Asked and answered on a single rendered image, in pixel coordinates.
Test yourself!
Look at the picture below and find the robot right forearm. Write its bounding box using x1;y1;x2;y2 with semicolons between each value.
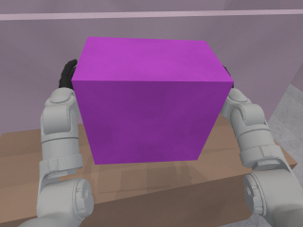
220;88;303;195

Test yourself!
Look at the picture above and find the robot left hand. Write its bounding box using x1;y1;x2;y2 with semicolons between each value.
59;59;78;91

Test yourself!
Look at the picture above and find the pedestal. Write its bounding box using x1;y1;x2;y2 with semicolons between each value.
0;113;297;227

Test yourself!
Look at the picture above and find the robot left forearm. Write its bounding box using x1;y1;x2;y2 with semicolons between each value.
36;87;83;218

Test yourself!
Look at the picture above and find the carton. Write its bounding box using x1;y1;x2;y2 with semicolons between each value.
71;36;235;165

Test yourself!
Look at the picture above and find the robot left upper arm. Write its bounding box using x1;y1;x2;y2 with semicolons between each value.
18;177;94;227

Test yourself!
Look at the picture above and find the robot right upper arm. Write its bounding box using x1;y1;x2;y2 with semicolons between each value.
243;168;303;227

